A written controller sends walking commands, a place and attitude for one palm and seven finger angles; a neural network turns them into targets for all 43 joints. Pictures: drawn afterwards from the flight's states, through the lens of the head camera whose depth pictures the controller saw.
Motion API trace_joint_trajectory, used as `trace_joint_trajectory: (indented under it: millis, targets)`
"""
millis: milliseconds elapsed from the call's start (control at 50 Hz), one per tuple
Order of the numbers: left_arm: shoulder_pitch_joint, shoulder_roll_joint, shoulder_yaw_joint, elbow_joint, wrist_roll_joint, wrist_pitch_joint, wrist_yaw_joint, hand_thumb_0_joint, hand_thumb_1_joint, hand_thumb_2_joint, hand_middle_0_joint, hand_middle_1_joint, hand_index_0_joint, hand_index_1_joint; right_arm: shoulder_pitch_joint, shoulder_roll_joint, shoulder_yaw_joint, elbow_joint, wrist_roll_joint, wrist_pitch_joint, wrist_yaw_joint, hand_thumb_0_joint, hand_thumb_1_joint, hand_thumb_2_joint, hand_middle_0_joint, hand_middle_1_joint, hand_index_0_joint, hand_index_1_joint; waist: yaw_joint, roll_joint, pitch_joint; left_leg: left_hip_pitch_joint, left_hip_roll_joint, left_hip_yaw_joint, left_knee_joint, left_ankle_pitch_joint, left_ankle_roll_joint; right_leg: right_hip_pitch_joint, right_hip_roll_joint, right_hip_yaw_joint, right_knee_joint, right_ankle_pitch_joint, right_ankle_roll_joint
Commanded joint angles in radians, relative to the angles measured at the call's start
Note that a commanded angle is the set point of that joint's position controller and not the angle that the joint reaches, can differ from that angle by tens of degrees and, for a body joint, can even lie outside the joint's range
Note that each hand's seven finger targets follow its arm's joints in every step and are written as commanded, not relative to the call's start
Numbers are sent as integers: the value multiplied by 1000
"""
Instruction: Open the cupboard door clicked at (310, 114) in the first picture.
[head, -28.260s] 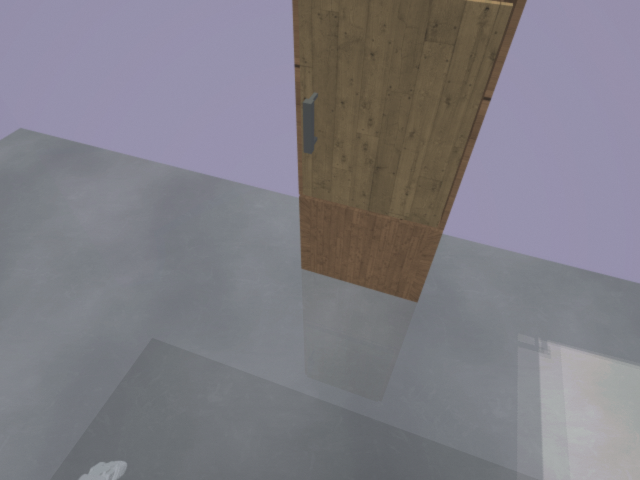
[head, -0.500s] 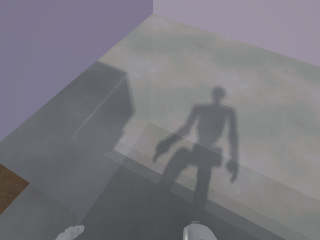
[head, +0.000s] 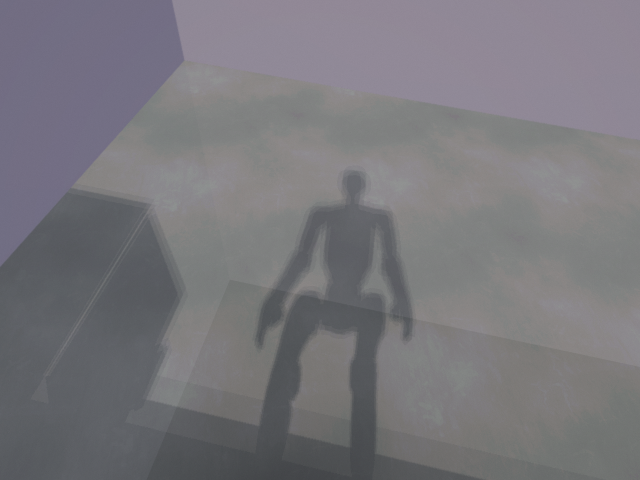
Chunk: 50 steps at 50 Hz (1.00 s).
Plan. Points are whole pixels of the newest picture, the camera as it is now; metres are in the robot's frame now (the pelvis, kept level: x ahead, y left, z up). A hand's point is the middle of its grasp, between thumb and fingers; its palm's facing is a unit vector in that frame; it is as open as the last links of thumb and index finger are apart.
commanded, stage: walk to a spot facing it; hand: left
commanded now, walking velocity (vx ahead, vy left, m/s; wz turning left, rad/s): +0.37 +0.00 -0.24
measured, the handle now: out of the picture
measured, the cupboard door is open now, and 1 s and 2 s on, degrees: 41 41 41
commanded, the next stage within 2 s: turn to face it in 0.44 s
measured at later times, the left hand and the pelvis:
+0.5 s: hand (220, 401) +0.26 +0.16 -0.17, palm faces -0.02 -0.98 -0.18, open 7.2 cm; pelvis +0.23 -0.03 +0.00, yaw -5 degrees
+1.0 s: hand (249, 296) +0.44 +0.14 -0.17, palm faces +0.16 -0.96 -0.21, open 7.2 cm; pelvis +0.39 -0.06 +0.00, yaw +8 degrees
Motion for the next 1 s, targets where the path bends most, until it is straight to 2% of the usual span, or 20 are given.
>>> trace_joint_trajectory:
  millis: [0,40,100,160,200,220,300,420,440,480,500,560,640,660,700,740,800,940,960,980]
  targets:
    - [-160,19,-3,-133,4,-54,-20,0,900,900,-200,-300,-200,-300,210,-183,-43,52,3,-4,-23,0,-900,-900,200,300,200,300,-28,193,5,308,264,-276,-396,194,135,-340,-99,9,112,100,19]
    - [-167,-1,-16,-127,-2,-46,-26,0,900,900,-200,-300,-200,-300,201,-178,-45,69,3,-4,-21,0,-900,-900,200,300,200,300,-25,218,-39,302,206,-91,-361,333,100,-196,-88,-52,-127,109,19]
    - [-166,-5,-17,-105,-1,-44,-28,0,900,900,-200,-300,-200,-300,198,-189,-45,87,9,11,-14,0,-900,-900,200,300,200,300,-25,189,-28,210,191,-45,-356,233,93,13,-25,-141,-329,179,12]
    - [23,62,9,-39,2,-47,-17,0,900,900,-200,-300,-200,-300,146,-172,-37,92,17,25,-8,0,-900,-900,200,300,200,300,83,88,-61,63,125,29,-140,166,41,360,3,-131,-479,227,-22]
    - [295,253,60,35,-6,-56,7,0,900,900,-200,-300,-200,-300,60,-91,-17,22,42,21,2,0,-900,-900,200,300,200,300,202,-337,-156,-347,-52,90,416,-335,-22,682,-418,509,-759,12,-218]
    - [269,241,54,32,-17,-49,21,0,900,900,-200,-300,-200,-300,-17,-129,-28,6,34,25,3,0,-900,-900,200,300,200,300,192,-160,-68,-413,0,-36,534,-326,-13,591,-444,554,-805,-2,-270]
    - [46,95,16,-19,-2,-65,39,0,900,900,-200,-300,-200,-300,6,-87,-34,61,20,46,8,0,-900,-900,200,300,200,300,40,-138,15,-202,81,-91,372,-142,-29,214,-316,210,-806,177,-177]
    - [36,112,23,15,-13,-71,23,0,900,900,-200,-300,-200,-300,102,-62,-31,100,15,28,16,0,-900,-900,200,300,200,300,-17,17,-10,175,-36,53,-136,126,-38,120,-170,55,-666,176,-100]
    - [29,91,16,8,-14,-68,19,0,900,900,-200,-300,-200,-300,177,-112,-39,122,14,19,9,0,-900,-900,200,300,200,300,-53,89,-44,298,0,1,-176,110,-16,62,-126,22,-526,204,-73]
    - [3,15,-9,-46,-17,-69,16,0,900,900,-200,-300,-200,-300,374,-281,-74,150,-4,18,-16,0,-900,-900,200,300,200,300,-126,350,-137,512,398,-529,-354,89,196,-236,31,-91,24,-133,2]
    - [-74,30,-6,-74,-7,-73,18,0,900,900,-200,-300,-200,-300,353,-278,-72,142,-2,23,-19,0,-900,-900,200,300,200,300,-125,237,-74,442,418,-540,-360,112,234,-305,-19,-12,162,-141,-7]
    - [-105,14,-10,-54,-10,-62,10,0,900,900,-200,-300,-200,-300,185,-173,-37,108,5,16,-29,0,-900,-900,200,300,200,300,-33,227,30,247,297,-294,-328,519,173,-233,-111,-2,55,-26,33]
    - [50,0,-17,12,-9,-53,6,0,900,900,-200,-300,-200,-300,62,-186,-38,94,23,35,-31,0,-900,-900,200,300,200,300,45,162,-94,109,112,-116,-182,425,86,215,-15,-151,-443,223,51]
    - [101,43,-8,27,-9,-58,12,0,900,900,-200,-300,-200,-300,37,-172,-36,86,33,40,-27,0,-900,-900,200,300,200,300,71,73,-111,39,60,-105,-122,273,49,340,-42,-112,-544,323,51]
    - [170,209,25,31,-4,-54,32,0,900,900,-200,-300,-200,-300,-3,-105,-27,35,39,61,-12,0,-900,-900,200,300,200,300,110,-314,-101,-189,-72,-1,207,-328,-31,422,-454,266,-748,422,-110]
    - [113,165,25,11,-2,-50,50,0,900,900,-200,-300,-200,-300,-73,-88,-32,33,35,76,-16,0,-900,-900,200,300,200,300,99,-237,8,-278,-28,-81,458,-318,-32,373,-462,221,-698,706,-167]
    - [83,112,11,-8,-4,-49,60,0,900,900,-200,-300,-200,-300,-81,-61,-25,45,36,88,-2,0,-900,-900,200,300,200,300,72,-177,-19,-245,-18,-44,357,-240,-47,424,-373,-40,-599,1026,-101]
    - [-15,157,25,-85,-16,-40,57,0,900,900,-200,-300,-200,-300,44,-118,-40,29,22,95,18,0,-900,-900,200,300,200,300,-31,-72,-127,168,-87,52,-137,212,-3,291,-302,-210,-311,893,19]
    - [-16,122,21,-115,-23,-32,54,0,900,900,-200,-300,-200,-300,117,-213,-62,29,12,89,12,0,-900,-900,200,300,200,300,-65,152,-187,343,94,-188,-161,537,93,87,-211,-235,-108,522,79]
    - [-57,70,2,-165,-30,-23,56,0,900,900,-200,-300,-200,-300,183,-316,-84,29,15,90,3,0,-900,-900,200,300,200,300,-98,389,-208,399,354,-532,-222,920,267,-111,-86,-162,149,-247,121]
